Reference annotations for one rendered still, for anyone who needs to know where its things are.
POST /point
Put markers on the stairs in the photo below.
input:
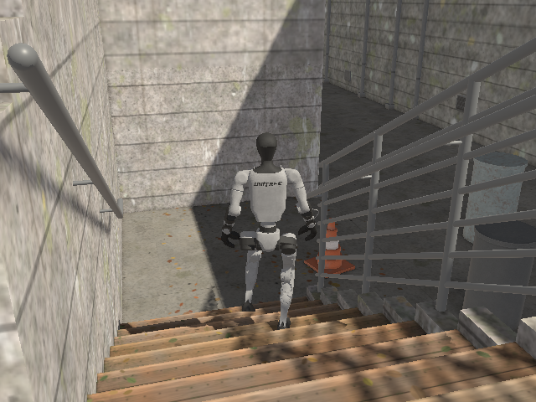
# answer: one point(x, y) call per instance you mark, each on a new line
point(327, 355)

